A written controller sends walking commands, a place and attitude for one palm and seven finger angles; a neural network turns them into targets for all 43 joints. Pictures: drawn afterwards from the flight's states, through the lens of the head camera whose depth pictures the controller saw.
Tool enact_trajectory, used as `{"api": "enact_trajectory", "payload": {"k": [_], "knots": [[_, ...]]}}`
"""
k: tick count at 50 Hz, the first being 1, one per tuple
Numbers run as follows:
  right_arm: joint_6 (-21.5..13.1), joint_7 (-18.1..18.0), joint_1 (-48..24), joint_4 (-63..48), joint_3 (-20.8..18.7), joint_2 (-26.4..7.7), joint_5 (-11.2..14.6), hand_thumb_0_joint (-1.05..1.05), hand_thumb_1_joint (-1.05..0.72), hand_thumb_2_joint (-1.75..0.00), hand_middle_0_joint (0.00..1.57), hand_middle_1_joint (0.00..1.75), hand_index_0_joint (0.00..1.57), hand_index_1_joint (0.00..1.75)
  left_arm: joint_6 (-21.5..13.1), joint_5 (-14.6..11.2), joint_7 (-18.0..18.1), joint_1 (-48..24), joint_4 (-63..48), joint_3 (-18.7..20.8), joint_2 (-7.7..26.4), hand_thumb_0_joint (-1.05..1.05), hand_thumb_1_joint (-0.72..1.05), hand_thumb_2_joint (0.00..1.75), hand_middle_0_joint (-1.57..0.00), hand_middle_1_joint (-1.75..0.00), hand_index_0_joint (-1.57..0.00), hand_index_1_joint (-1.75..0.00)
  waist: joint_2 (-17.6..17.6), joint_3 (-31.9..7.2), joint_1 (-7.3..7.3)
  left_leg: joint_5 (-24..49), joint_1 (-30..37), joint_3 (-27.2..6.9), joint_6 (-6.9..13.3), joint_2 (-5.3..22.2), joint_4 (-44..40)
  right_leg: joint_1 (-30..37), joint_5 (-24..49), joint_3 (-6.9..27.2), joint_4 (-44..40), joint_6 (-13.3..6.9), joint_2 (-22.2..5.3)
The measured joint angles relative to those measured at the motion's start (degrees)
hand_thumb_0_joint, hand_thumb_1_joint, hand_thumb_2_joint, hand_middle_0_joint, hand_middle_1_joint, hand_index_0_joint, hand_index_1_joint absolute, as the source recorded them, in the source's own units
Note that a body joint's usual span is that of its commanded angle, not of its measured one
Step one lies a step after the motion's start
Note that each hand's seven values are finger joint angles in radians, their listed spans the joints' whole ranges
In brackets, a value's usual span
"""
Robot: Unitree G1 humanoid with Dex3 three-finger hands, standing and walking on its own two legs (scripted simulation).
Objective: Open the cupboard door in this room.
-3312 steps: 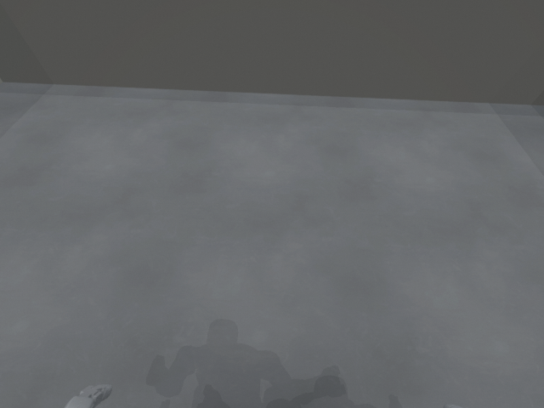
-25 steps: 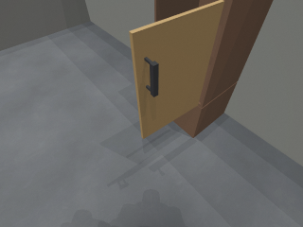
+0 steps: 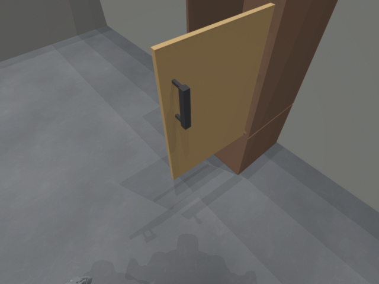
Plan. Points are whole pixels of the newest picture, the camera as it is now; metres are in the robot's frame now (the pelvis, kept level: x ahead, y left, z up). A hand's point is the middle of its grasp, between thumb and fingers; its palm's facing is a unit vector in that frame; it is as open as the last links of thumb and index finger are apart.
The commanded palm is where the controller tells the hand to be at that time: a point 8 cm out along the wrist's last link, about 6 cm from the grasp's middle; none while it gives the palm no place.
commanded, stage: look to check the result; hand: left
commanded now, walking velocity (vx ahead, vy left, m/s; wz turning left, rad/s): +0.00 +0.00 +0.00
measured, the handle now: (180, 104) +0.57 +0.06 +0.03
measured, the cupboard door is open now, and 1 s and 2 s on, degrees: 86 86 86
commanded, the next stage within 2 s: stand and wait in 0.48 s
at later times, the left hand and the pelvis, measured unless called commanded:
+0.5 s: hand out of the picture +0.11 +0.23 -0.15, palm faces -0.02 -0.94 -0.34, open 7.3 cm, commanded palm none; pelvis +0.02 -0.01 +0.00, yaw +0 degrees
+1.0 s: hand out of the picture +0.10 +0.23 -0.16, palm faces -0.03 -0.95 -0.31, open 7.3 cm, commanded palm none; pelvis +0.02 +0.00 +0.00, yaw -1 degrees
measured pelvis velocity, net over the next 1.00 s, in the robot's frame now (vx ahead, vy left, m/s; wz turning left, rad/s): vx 0.02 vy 0.00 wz -0.01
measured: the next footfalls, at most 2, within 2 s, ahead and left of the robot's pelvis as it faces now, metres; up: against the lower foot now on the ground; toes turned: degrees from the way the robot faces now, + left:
none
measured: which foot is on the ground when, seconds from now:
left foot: down 0.00-1.00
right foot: down 0.00-1.00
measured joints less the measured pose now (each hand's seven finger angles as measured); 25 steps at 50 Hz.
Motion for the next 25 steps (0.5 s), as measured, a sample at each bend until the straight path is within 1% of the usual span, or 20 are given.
{"api": "enact_trajectory", "payload": {"k": [11,25], "knots": [[0.3,-0.1,-0.5,0.1,0.3,-0.3,0.0,0.01,-0.90,-0.90,0.20,0.30,0.21,0.30,0.0,-0.1,0.2,0.7,0.7,0.1,0.9,0.01,0.91,0.90,-0.21,-0.30,-0.21,-0.30,0.5,0.6,0.28,-0.4,1.2,-0.2,-0.8,1.1,-1.3,1.3,-0.3,-0.3,-1.4,-0.7,1.1],[0.5,-0.2,0.0,0.2,0.5,-0.1,0.1,0.01,-0.90,-0.90,0.20,0.30,0.21,0.30,-0.1,-0.2,0.4,0.7,0.6,0.1,1.1,0.01,0.91,0.90,-0.21,-0.30,-0.21,-0.30,0.4,0.0,0.17,-1.0,2.6,-0.1,-1.1,1.7,-1.9,2.6,-0.8,-0.3,-2.3,-1.0,1.8]]}}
